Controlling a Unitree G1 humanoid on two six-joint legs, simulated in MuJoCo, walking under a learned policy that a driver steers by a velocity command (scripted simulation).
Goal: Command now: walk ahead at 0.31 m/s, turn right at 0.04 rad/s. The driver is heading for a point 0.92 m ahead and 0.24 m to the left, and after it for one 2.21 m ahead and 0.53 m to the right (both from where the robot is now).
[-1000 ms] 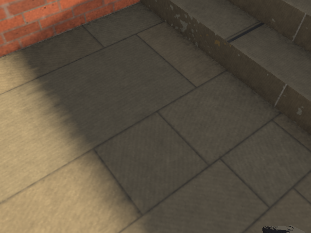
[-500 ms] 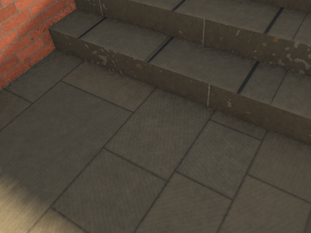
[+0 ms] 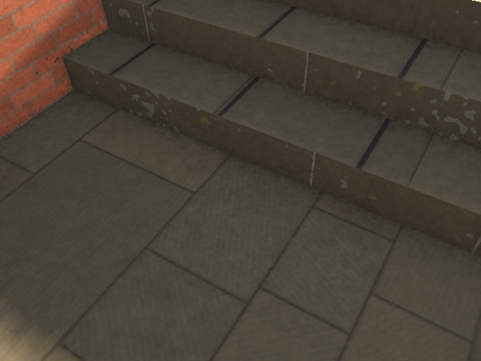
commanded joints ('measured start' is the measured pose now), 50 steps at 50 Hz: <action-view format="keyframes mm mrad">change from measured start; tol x32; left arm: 1 236 206 61 13 -12 -40 11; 50 -104 49 11 93 -34 -57 41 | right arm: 1 -241 -56 -15 -157 -7 -44 9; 50 125 -54 -15 148 -1 -59 -31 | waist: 1 129 -249 144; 21 -124 293 -239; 39 -60 26 100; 47 61 -156 -429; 50 -12 -81 -82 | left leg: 1 -541 -42 46 201 -107 17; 19 147 -32 70 -19 169 78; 22 348 390 -745 -349 -327 215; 43 220 168 -43 -131 1000 83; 45 45 91 0 232 665 39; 46 -218 -54 43 612 -199 5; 50 -299 24 -92 627 -112 -13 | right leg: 1 287 -333 600 -391 -414 -174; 16 141 -267 175 -353 415 -81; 19 66 -184 63 52 721 -30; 21 -378 47 20 660 -174 25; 22 -467 -17 105 738 -121 4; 43 -138 -18 -63 -27 324 -2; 46 571 -509 389 39 1301 -236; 50 166 -370 201 -190 949 -170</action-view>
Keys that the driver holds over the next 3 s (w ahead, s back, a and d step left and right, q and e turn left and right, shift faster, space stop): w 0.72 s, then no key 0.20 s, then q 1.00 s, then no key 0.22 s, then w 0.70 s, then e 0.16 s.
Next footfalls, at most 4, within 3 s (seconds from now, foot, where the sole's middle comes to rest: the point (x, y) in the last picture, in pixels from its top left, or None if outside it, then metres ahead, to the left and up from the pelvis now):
0.38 left None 0.31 0.13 -0.77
0.90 right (276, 340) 0.61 -0.04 -0.77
1.40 left None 0.52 0.15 -0.77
1.88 right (272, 347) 0.59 -0.03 -0.77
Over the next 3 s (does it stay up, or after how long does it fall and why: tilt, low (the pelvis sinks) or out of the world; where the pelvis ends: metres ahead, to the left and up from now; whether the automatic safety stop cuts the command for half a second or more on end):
stays up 0.77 0.17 0.01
